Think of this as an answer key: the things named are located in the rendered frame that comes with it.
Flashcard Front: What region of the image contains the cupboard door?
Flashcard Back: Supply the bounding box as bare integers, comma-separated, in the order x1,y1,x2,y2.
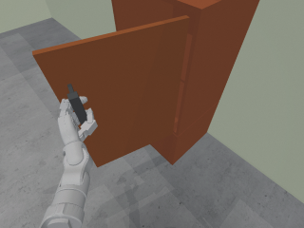
32,15,190,168

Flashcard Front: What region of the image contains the robot left forearm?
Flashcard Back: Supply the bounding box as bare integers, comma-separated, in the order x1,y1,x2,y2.
39,141,93,228

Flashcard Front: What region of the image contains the left robot hand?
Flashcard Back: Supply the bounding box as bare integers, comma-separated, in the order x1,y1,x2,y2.
57,96,98,146

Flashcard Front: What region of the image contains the handle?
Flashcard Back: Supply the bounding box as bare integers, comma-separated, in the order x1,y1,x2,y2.
67,84,87,125

